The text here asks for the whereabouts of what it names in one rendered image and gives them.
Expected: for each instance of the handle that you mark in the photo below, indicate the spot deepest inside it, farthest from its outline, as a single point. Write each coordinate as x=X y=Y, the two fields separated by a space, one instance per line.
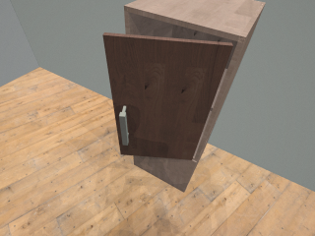
x=123 y=126

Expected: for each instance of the cupboard door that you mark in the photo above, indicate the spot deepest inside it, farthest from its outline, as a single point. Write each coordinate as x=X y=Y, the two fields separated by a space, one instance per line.
x=168 y=86

